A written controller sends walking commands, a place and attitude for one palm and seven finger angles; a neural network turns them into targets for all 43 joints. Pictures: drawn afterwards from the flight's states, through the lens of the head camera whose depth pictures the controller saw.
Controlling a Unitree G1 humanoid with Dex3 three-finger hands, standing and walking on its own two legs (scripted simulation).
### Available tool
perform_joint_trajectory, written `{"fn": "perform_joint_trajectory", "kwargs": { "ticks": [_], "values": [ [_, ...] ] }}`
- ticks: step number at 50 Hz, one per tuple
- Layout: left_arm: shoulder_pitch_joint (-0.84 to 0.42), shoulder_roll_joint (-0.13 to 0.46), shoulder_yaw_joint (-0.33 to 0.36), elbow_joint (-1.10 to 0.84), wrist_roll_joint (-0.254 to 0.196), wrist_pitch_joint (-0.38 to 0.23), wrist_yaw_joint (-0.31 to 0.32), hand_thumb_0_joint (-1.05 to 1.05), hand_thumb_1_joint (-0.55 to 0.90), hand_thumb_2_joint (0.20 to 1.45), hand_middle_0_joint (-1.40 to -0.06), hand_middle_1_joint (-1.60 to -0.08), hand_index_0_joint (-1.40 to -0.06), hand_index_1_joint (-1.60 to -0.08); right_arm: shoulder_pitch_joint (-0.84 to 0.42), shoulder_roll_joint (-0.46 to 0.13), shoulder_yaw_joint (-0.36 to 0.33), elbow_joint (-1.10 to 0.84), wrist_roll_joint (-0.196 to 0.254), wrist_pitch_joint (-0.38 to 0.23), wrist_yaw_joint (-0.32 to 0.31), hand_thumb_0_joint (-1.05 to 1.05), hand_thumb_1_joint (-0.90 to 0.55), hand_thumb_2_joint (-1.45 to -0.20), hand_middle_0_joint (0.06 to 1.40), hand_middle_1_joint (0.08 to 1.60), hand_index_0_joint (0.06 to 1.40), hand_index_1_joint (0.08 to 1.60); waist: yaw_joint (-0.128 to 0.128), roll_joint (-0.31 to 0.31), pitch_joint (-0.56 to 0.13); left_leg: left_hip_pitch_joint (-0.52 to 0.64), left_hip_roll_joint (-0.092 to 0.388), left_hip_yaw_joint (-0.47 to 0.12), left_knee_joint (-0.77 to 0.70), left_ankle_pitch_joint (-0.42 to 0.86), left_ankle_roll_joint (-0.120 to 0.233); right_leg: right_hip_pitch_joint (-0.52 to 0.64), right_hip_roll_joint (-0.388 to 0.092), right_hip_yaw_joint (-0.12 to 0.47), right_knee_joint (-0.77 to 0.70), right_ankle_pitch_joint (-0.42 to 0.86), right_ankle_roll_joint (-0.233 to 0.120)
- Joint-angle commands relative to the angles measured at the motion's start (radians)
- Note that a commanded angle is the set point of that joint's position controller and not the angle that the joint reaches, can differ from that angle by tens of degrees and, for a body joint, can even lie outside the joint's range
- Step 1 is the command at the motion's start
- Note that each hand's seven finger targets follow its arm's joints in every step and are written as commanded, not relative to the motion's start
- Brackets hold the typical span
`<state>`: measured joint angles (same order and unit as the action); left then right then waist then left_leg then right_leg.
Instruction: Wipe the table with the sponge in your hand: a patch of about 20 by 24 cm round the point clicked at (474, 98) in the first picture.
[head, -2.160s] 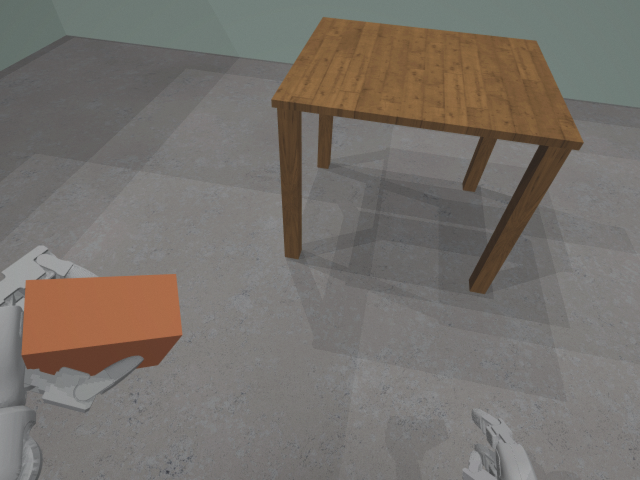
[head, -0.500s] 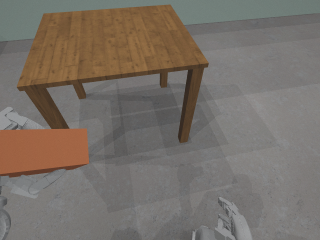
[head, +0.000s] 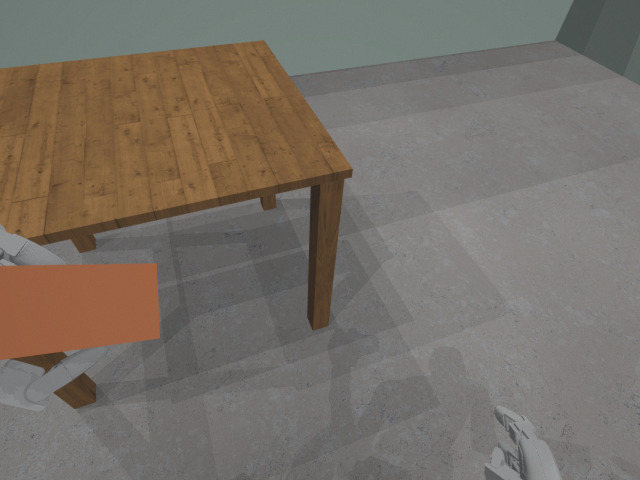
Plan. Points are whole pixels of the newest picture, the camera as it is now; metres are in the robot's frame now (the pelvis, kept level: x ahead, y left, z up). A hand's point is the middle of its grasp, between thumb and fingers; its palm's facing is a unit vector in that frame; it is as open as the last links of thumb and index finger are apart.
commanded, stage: take the last steps up to it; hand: left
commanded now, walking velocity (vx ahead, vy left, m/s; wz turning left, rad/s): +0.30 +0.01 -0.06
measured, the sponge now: (87, 311) +0.22 +0.21 +0.19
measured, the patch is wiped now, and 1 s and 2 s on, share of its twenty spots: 0.00 0.00 0.00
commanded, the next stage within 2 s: come to a stop and stand still in 1.46 s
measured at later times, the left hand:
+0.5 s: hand (155, 229) +0.32 +0.19 +0.18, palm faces +0.40 -0.79 -0.46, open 9.9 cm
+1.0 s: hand (181, 155) +0.43 +0.19 +0.19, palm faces +0.37 -0.82 -0.43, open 9.9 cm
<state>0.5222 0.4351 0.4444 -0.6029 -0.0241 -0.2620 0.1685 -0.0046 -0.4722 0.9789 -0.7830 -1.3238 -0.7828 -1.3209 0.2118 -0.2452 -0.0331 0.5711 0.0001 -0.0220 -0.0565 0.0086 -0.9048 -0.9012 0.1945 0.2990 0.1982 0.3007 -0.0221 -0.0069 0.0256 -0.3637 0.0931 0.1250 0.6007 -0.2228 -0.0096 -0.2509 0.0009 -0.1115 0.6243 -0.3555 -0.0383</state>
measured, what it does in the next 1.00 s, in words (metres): walks ahead: right foot, then left foot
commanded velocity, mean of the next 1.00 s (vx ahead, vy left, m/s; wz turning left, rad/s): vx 0.29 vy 0.03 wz -0.01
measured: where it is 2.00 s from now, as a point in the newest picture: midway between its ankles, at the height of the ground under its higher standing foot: (340, 457)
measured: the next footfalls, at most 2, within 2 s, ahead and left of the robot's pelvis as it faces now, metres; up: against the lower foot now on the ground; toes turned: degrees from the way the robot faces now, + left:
right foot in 0.34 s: +0.14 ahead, -0.14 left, +0.00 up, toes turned -11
left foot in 0.74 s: +0.26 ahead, +0.08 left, +0.00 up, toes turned +7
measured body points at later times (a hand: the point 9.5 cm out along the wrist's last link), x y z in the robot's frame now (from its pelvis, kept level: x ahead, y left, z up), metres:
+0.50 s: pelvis +0.10 -0.05 +0.01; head +0.11 -0.07 +0.46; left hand +0.29 +0.23 +0.20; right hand +0.24 -0.28 -0.11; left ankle +0.07 +0.09 -0.64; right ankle +0.10 -0.13 -0.72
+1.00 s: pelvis +0.20 -0.04 +0.01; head +0.22 -0.04 +0.46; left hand +0.40 +0.23 +0.22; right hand +0.36 -0.24 -0.08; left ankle +0.22 +0.08 -0.72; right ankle +0.22 -0.16 -0.68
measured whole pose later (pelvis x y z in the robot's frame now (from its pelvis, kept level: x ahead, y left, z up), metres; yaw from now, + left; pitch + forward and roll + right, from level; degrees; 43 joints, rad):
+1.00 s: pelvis +0.20 -0.04 +0.01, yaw -3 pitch +0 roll +0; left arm 0.46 0.37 0.37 -0.51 -0.02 -0.21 0.15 -0.01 -0.47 0.98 -0.78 -1.33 -0.78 -1.33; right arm 0.20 -0.12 0.03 0.59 0.00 -0.08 -0.04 0.01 -0.90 -0.90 0.20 0.30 0.20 0.30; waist 0.00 0.01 0.03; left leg -0.26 0.08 0.15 0.51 -0.25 0.01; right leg -0.47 -0.07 -0.09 0.93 -0.38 0.02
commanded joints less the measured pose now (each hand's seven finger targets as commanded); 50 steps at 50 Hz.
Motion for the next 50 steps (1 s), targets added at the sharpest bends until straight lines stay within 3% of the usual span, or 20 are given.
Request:
{"fn": "perform_joint_trajectory", "kwargs": {
  "ticks": [1, 3, 5, 7, 10, 15, 16, 17, 18, 19, 21, 26, 31, 36, 37, 38, 39, 40, 45, 50],
  "values": [
    [-0.146, 0.069, 0.024, -0.044, -0.013, -0.027, 0.009, 0.000, 0.100, 1.300, -1.200, -1.600, -1.200, -1.600, -0.063, -0.091, -0.017, -0.150, 0.012, -0.044, -0.023, 0.000, -0.900, -0.900, 0.200, 0.300, 0.200, 0.300, 0.010, 0.289, -0.070, 0.270, 0.300, -0.451, -0.329, -0.130, 0.174, -0.272, 0.006, 0.040, 0.208, -0.248, 0.029],
    [-0.249, 0.104, 0.003, -0.029, 0.009, -0.036, 0.001, 0.000, 0.100, 1.300, -1.200, -1.600, -1.200, -1.600, -0.092, -0.044, 0.016, -0.144, -0.004, -0.073, -0.027, 0.000, -0.900, -0.900, 0.200, 0.300, 0.200, 0.300, 0.000, 0.292, 0.024, 0.133, 0.370, -0.577, -0.435, -0.338, 0.230, -0.328, -0.040, 0.118, 0.460, -0.205, 0.028],
    [-0.283, 0.069, -0.046, -0.064, 0.018, -0.032, -0.004, 0.000, 0.100, 1.300, -1.200, -1.600, -1.200, -1.600, -0.066, -0.062, -0.001, -0.120, 0.001, -0.085, -0.018, 0.000, -0.900, -0.900, 0.200, 0.300, 0.200, 0.300, 0.008, 0.203, 0.015, 0.182, 0.319, -0.428, -0.367, -0.184, 0.221, -0.346, -0.067, 0.110, 0.424, -0.144, 0.034],
    [-0.291, 0.086, -0.040, -0.190, 0.021, -0.029, -0.003, 0.000, 0.100, 1.300, -1.200, -1.600, -1.200, -1.600, -0.072, -0.069, -0.006, -0.124, 0.000, -0.104, -0.013, 0.000, -0.900, -0.900, 0.200, 0.300, 0.200, 0.300, 0.027, 0.243, -0.057, 0.241, 0.238, -0.243, -0.316, -0.029, 0.174, -0.280, -0.058, 0.054, 0.324, -0.088, 0.043],
    [-0.181, 0.081, -0.022, -0.207, 0.013, -0.013, 0.004, 0.000, 0.100, 1.300, -1.200, -1.600, -1.200, -1.600, -0.049, -0.066, -0.004, -0.118, -0.007, -0.125, -0.003, 0.000, -0.900, -0.900, 0.200, 0.300, 0.200, 0.300, 0.017, 0.299, -0.095, 0.222, 0.215, -0.173, -0.309, 0.087, 0.158, -0.177, -0.041, -0.005, 0.183, -0.052, 0.052],
    [-0.116, 0.099, 0.050, -0.092, 0.003, 0.001, 0.014, 0.000, 0.100, 1.300, -1.200, -1.600, -1.200, -1.600, -0.068, -0.052, -0.002, -0.111, -0.002, -0.106, -0.005, 0.000, -0.900, -0.900, 0.200, 0.300, 0.200, 0.300, 0.023, 0.225, -0.121, 0.148, 0.190, -0.069, -0.164, -0.001, 0.097, 0.041, 0.001, -0.089, -0.105, 0.042, 0.055],
    [-0.117, 0.092, 0.047, -0.052, 0.002, 0.007, 0.012, 0.000, 0.100, 1.300, -1.200, -1.600, -1.200, -1.600, -0.066, -0.048, -0.004, -0.107, 0.001, -0.096, -0.007, 0.000, -0.900, -0.900, 0.200, 0.300, 0.200, 0.300, 0.023, 0.156, -0.125, 0.093, 0.159, -0.031, -0.067, -0.052, 0.076, 0.116, -0.016, -0.057, -0.169, 0.071, 0.043],
    [-0.116, 0.095, 0.046, -0.017, 0.006, 0.012, 0.012, 0.000, 0.100, 1.300, -1.200, -1.600, -1.200, -1.600, -0.052, -0.026, -0.005, -0.107, 0.008, -0.089, -0.008, 0.000, -0.900, -0.900, 0.200, 0.300, 0.200, 0.300, 0.024, -0.011, -0.150, -0.004, 0.095, 0.024, 0.130, -0.132, 0.054, 0.193, -0.113, 0.099, -0.228, 0.062, -0.012],
    [-0.141, 0.124, 0.052, -0.013, 0.006, 0.017, 0.014, 0.000, 0.100, 1.300, -1.200, -1.600, -1.200, -1.600, -0.067, -0.007, 0.004, -0.122, 0.009, -0.082, -0.008, 0.000, -0.900, -0.900, 0.200, 0.300, 0.200, 0.300, 0.021, -0.271, -0.140, -0.240, -0.029, 0.057, 0.381, -0.316, 0.011, 0.295, -0.320, 0.475, -0.321, 0.093, -0.115],
    [-0.154, 0.156, 0.086, -0.004, -0.003, 0.020, 0.019, 0.000, 0.100, 1.300, -1.200, -1.600, -1.200, -1.600, -0.113, -0.025, 0.007, -0.121, 0.005, -0.085, -0.010, 0.000, -0.900, -0.900, 0.200, 0.300, 0.200, 0.300, 0.041, -0.292, -0.112, -0.349, -0.031, -0.053, 0.572, -0.365, 0.002, 0.293, -0.433, 0.606, -0.370, 0.175, -0.181],
    [-0.110, 0.110, 0.060, 0.073, -0.006, 0.019, -0.004, 0.000, 0.100, 1.300, -1.200, -1.600, -1.200, -1.600, -0.085, -0.038, -0.005, -0.089, 0.009, -0.078, -0.003, 0.000, -0.900, -0.900, 0.200, 0.300, 0.200, 0.300, 0.022, -0.215, -0.066, -0.349, 0.015, -0.141, 0.660, -0.221, -0.012, 0.209, -0.371, 0.503, -0.369, 0.112, -0.157],
    [-0.144, 0.099, 0.030, -0.044, 0.010, -0.026, -0.008, 0.000, 0.100, 1.300, -1.200, -1.600, -1.200, -1.600, -0.107, -0.050, 0.001, -0.085, 0.002, -0.045, -0.001, 0.000, -0.900, -0.900, 0.200, 0.300, 0.200, 0.300, 0.005, -0.105, -0.083, -0.266, 0.036, -0.089, 0.470, -0.094, -0.020, 0.173, -0.302, 0.170, -0.321, 0.455, -0.118],
    [-0.107, 0.135, 0.060, -0.184, 0.008, -0.034, 0.021, 0.000, 0.100, 1.300, -1.200, -1.600, -1.200, -1.600, -0.097, -0.043, -0.019, -0.129, -0.007, -0.078, -0.008, 0.000, -0.900, -0.900, 0.200, 0.300, 0.200, 0.300, 0.053, -0.081, -0.129, -0.117, -0.010, 0.013, 0.113, -0.082, 0.007, 0.239, -0.297, 0.173, -0.283, 0.505, -0.134],
    [-0.106, 0.124, 0.066, -0.179, -0.005, -0.027, 0.038, 0.000, 0.100, 1.300, -1.200, -1.600, -1.200, -1.600, -0.038, -0.055, -0.036, -0.134, -0.004, -0.080, -0.023, 0.000, -0.900, -0.900, 0.200, 0.300, 0.200, 0.300, 0.016, 0.040, -0.171, 0.219, -0.041, 0.045, -0.152, 0.063, 0.022, 0.114, -0.206, 0.096, -0.066, 0.312, -0.058],
    [-0.095, 0.102, 0.049, -0.150, -0.008, -0.027, 0.034, 0.000, 0.100, 1.300, -1.200, -1.600, -1.200, -1.600, -0.025, -0.085, -0.048, -0.138, 0.001, -0.078, -0.028, 0.000, -0.900, -0.900, 0.200, 0.300, 0.200, 0.300, 0.002, 0.188, -0.183, 0.351, 0.059, -0.126, -0.213, 0.037, 0.070, -0.029, -0.135, 0.045, 0.122, 0.167, -0.014],
    [-0.119, 0.095, 0.042, -0.170, -0.014, -0.037, 0.034, 0.000, 0.100, 1.300, -1.200, -1.600, -1.200, -1.600, -0.038, -0.093, -0.048, -0.145, 0.006, -0.076, -0.022, 0.000, -0.900, -0.900, 0.200, 0.300, 0.200, 0.300, 0.010, 0.369, -0.183, 0.477, 0.278, -0.448, -0.251, 0.178, 0.181, -0.264, -0.023, -0.004, 0.339, -0.222, 0.033],
    [-0.146, 0.115, 0.045, -0.115, -0.005, -0.041, 0.031, 0.000, 0.100, 1.300, -1.200, -1.600, -1.200, -1.600, -0.051, -0.073, -0.032, -0.156, 0.008, -0.084, -0.014, 0.000, -0.900, -0.900, 0.200, 0.300, 0.200, 0.300, 0.008, 0.286, -0.127, 0.392, 0.341, -0.561, -0.308, 0.179, 0.246, -0.331, 0.000, 0.065, 0.508, -0.293, 0.027],
    [-0.175, 0.157, 0.071, -0.069, -0.008, -0.040, 0.022, 0.000, 0.100, 1.300, -1.200, -1.600, -1.200, -1.600, -0.076, -0.066, -0.013, -0.136, -0.004, -0.092, -0.016, 0.000, -0.900, -0.900, 0.200, 0.300, 0.200, 0.300, 0.002, 0.269, -0.088, 0.290, 0.354, -0.564, -0.342, 0.061, 0.252, -0.356, -0.052, 0.114, 0.575, -0.248, 0.031],
    [-0.101, 0.062, 0.001, -0.129, -0.006, -0.021, -0.009, 0.000, 0.100, 1.300, -1.200, -1.600, -1.200, -1.600, -0.046, -0.069, -0.027, -0.104, 0.012, -0.102, 0.001, 0.000, -0.900, -0.900, 0.200, 0.300, 0.200, 0.300, 0.020, 0.185, -0.107, 0.255, 0.219, -0.226, -0.290, 0.182, 0.199, -0.336, -0.082, 0.055, 0.434, -0.043, 0.059],
    [-0.093, 0.082, 0.024, -0.123, -0.006, -0.003, -0.006, 0.000, 0.100, 1.300, -1.200, -1.600, -1.200, -1.600, -0.065, -0.064, -0.011, -0.106, 0.003, -0.114, -0.002, 0.000, -0.900, -0.900, 0.200, 0.300, 0.200, 0.300, 0.019, 0.209, -0.102, 0.135, 0.214, -0.128, -0.305, 0.111, 0.164, -0.127, -0.061, -0.030, 0.133, 0.009, 0.075]
  ]
}}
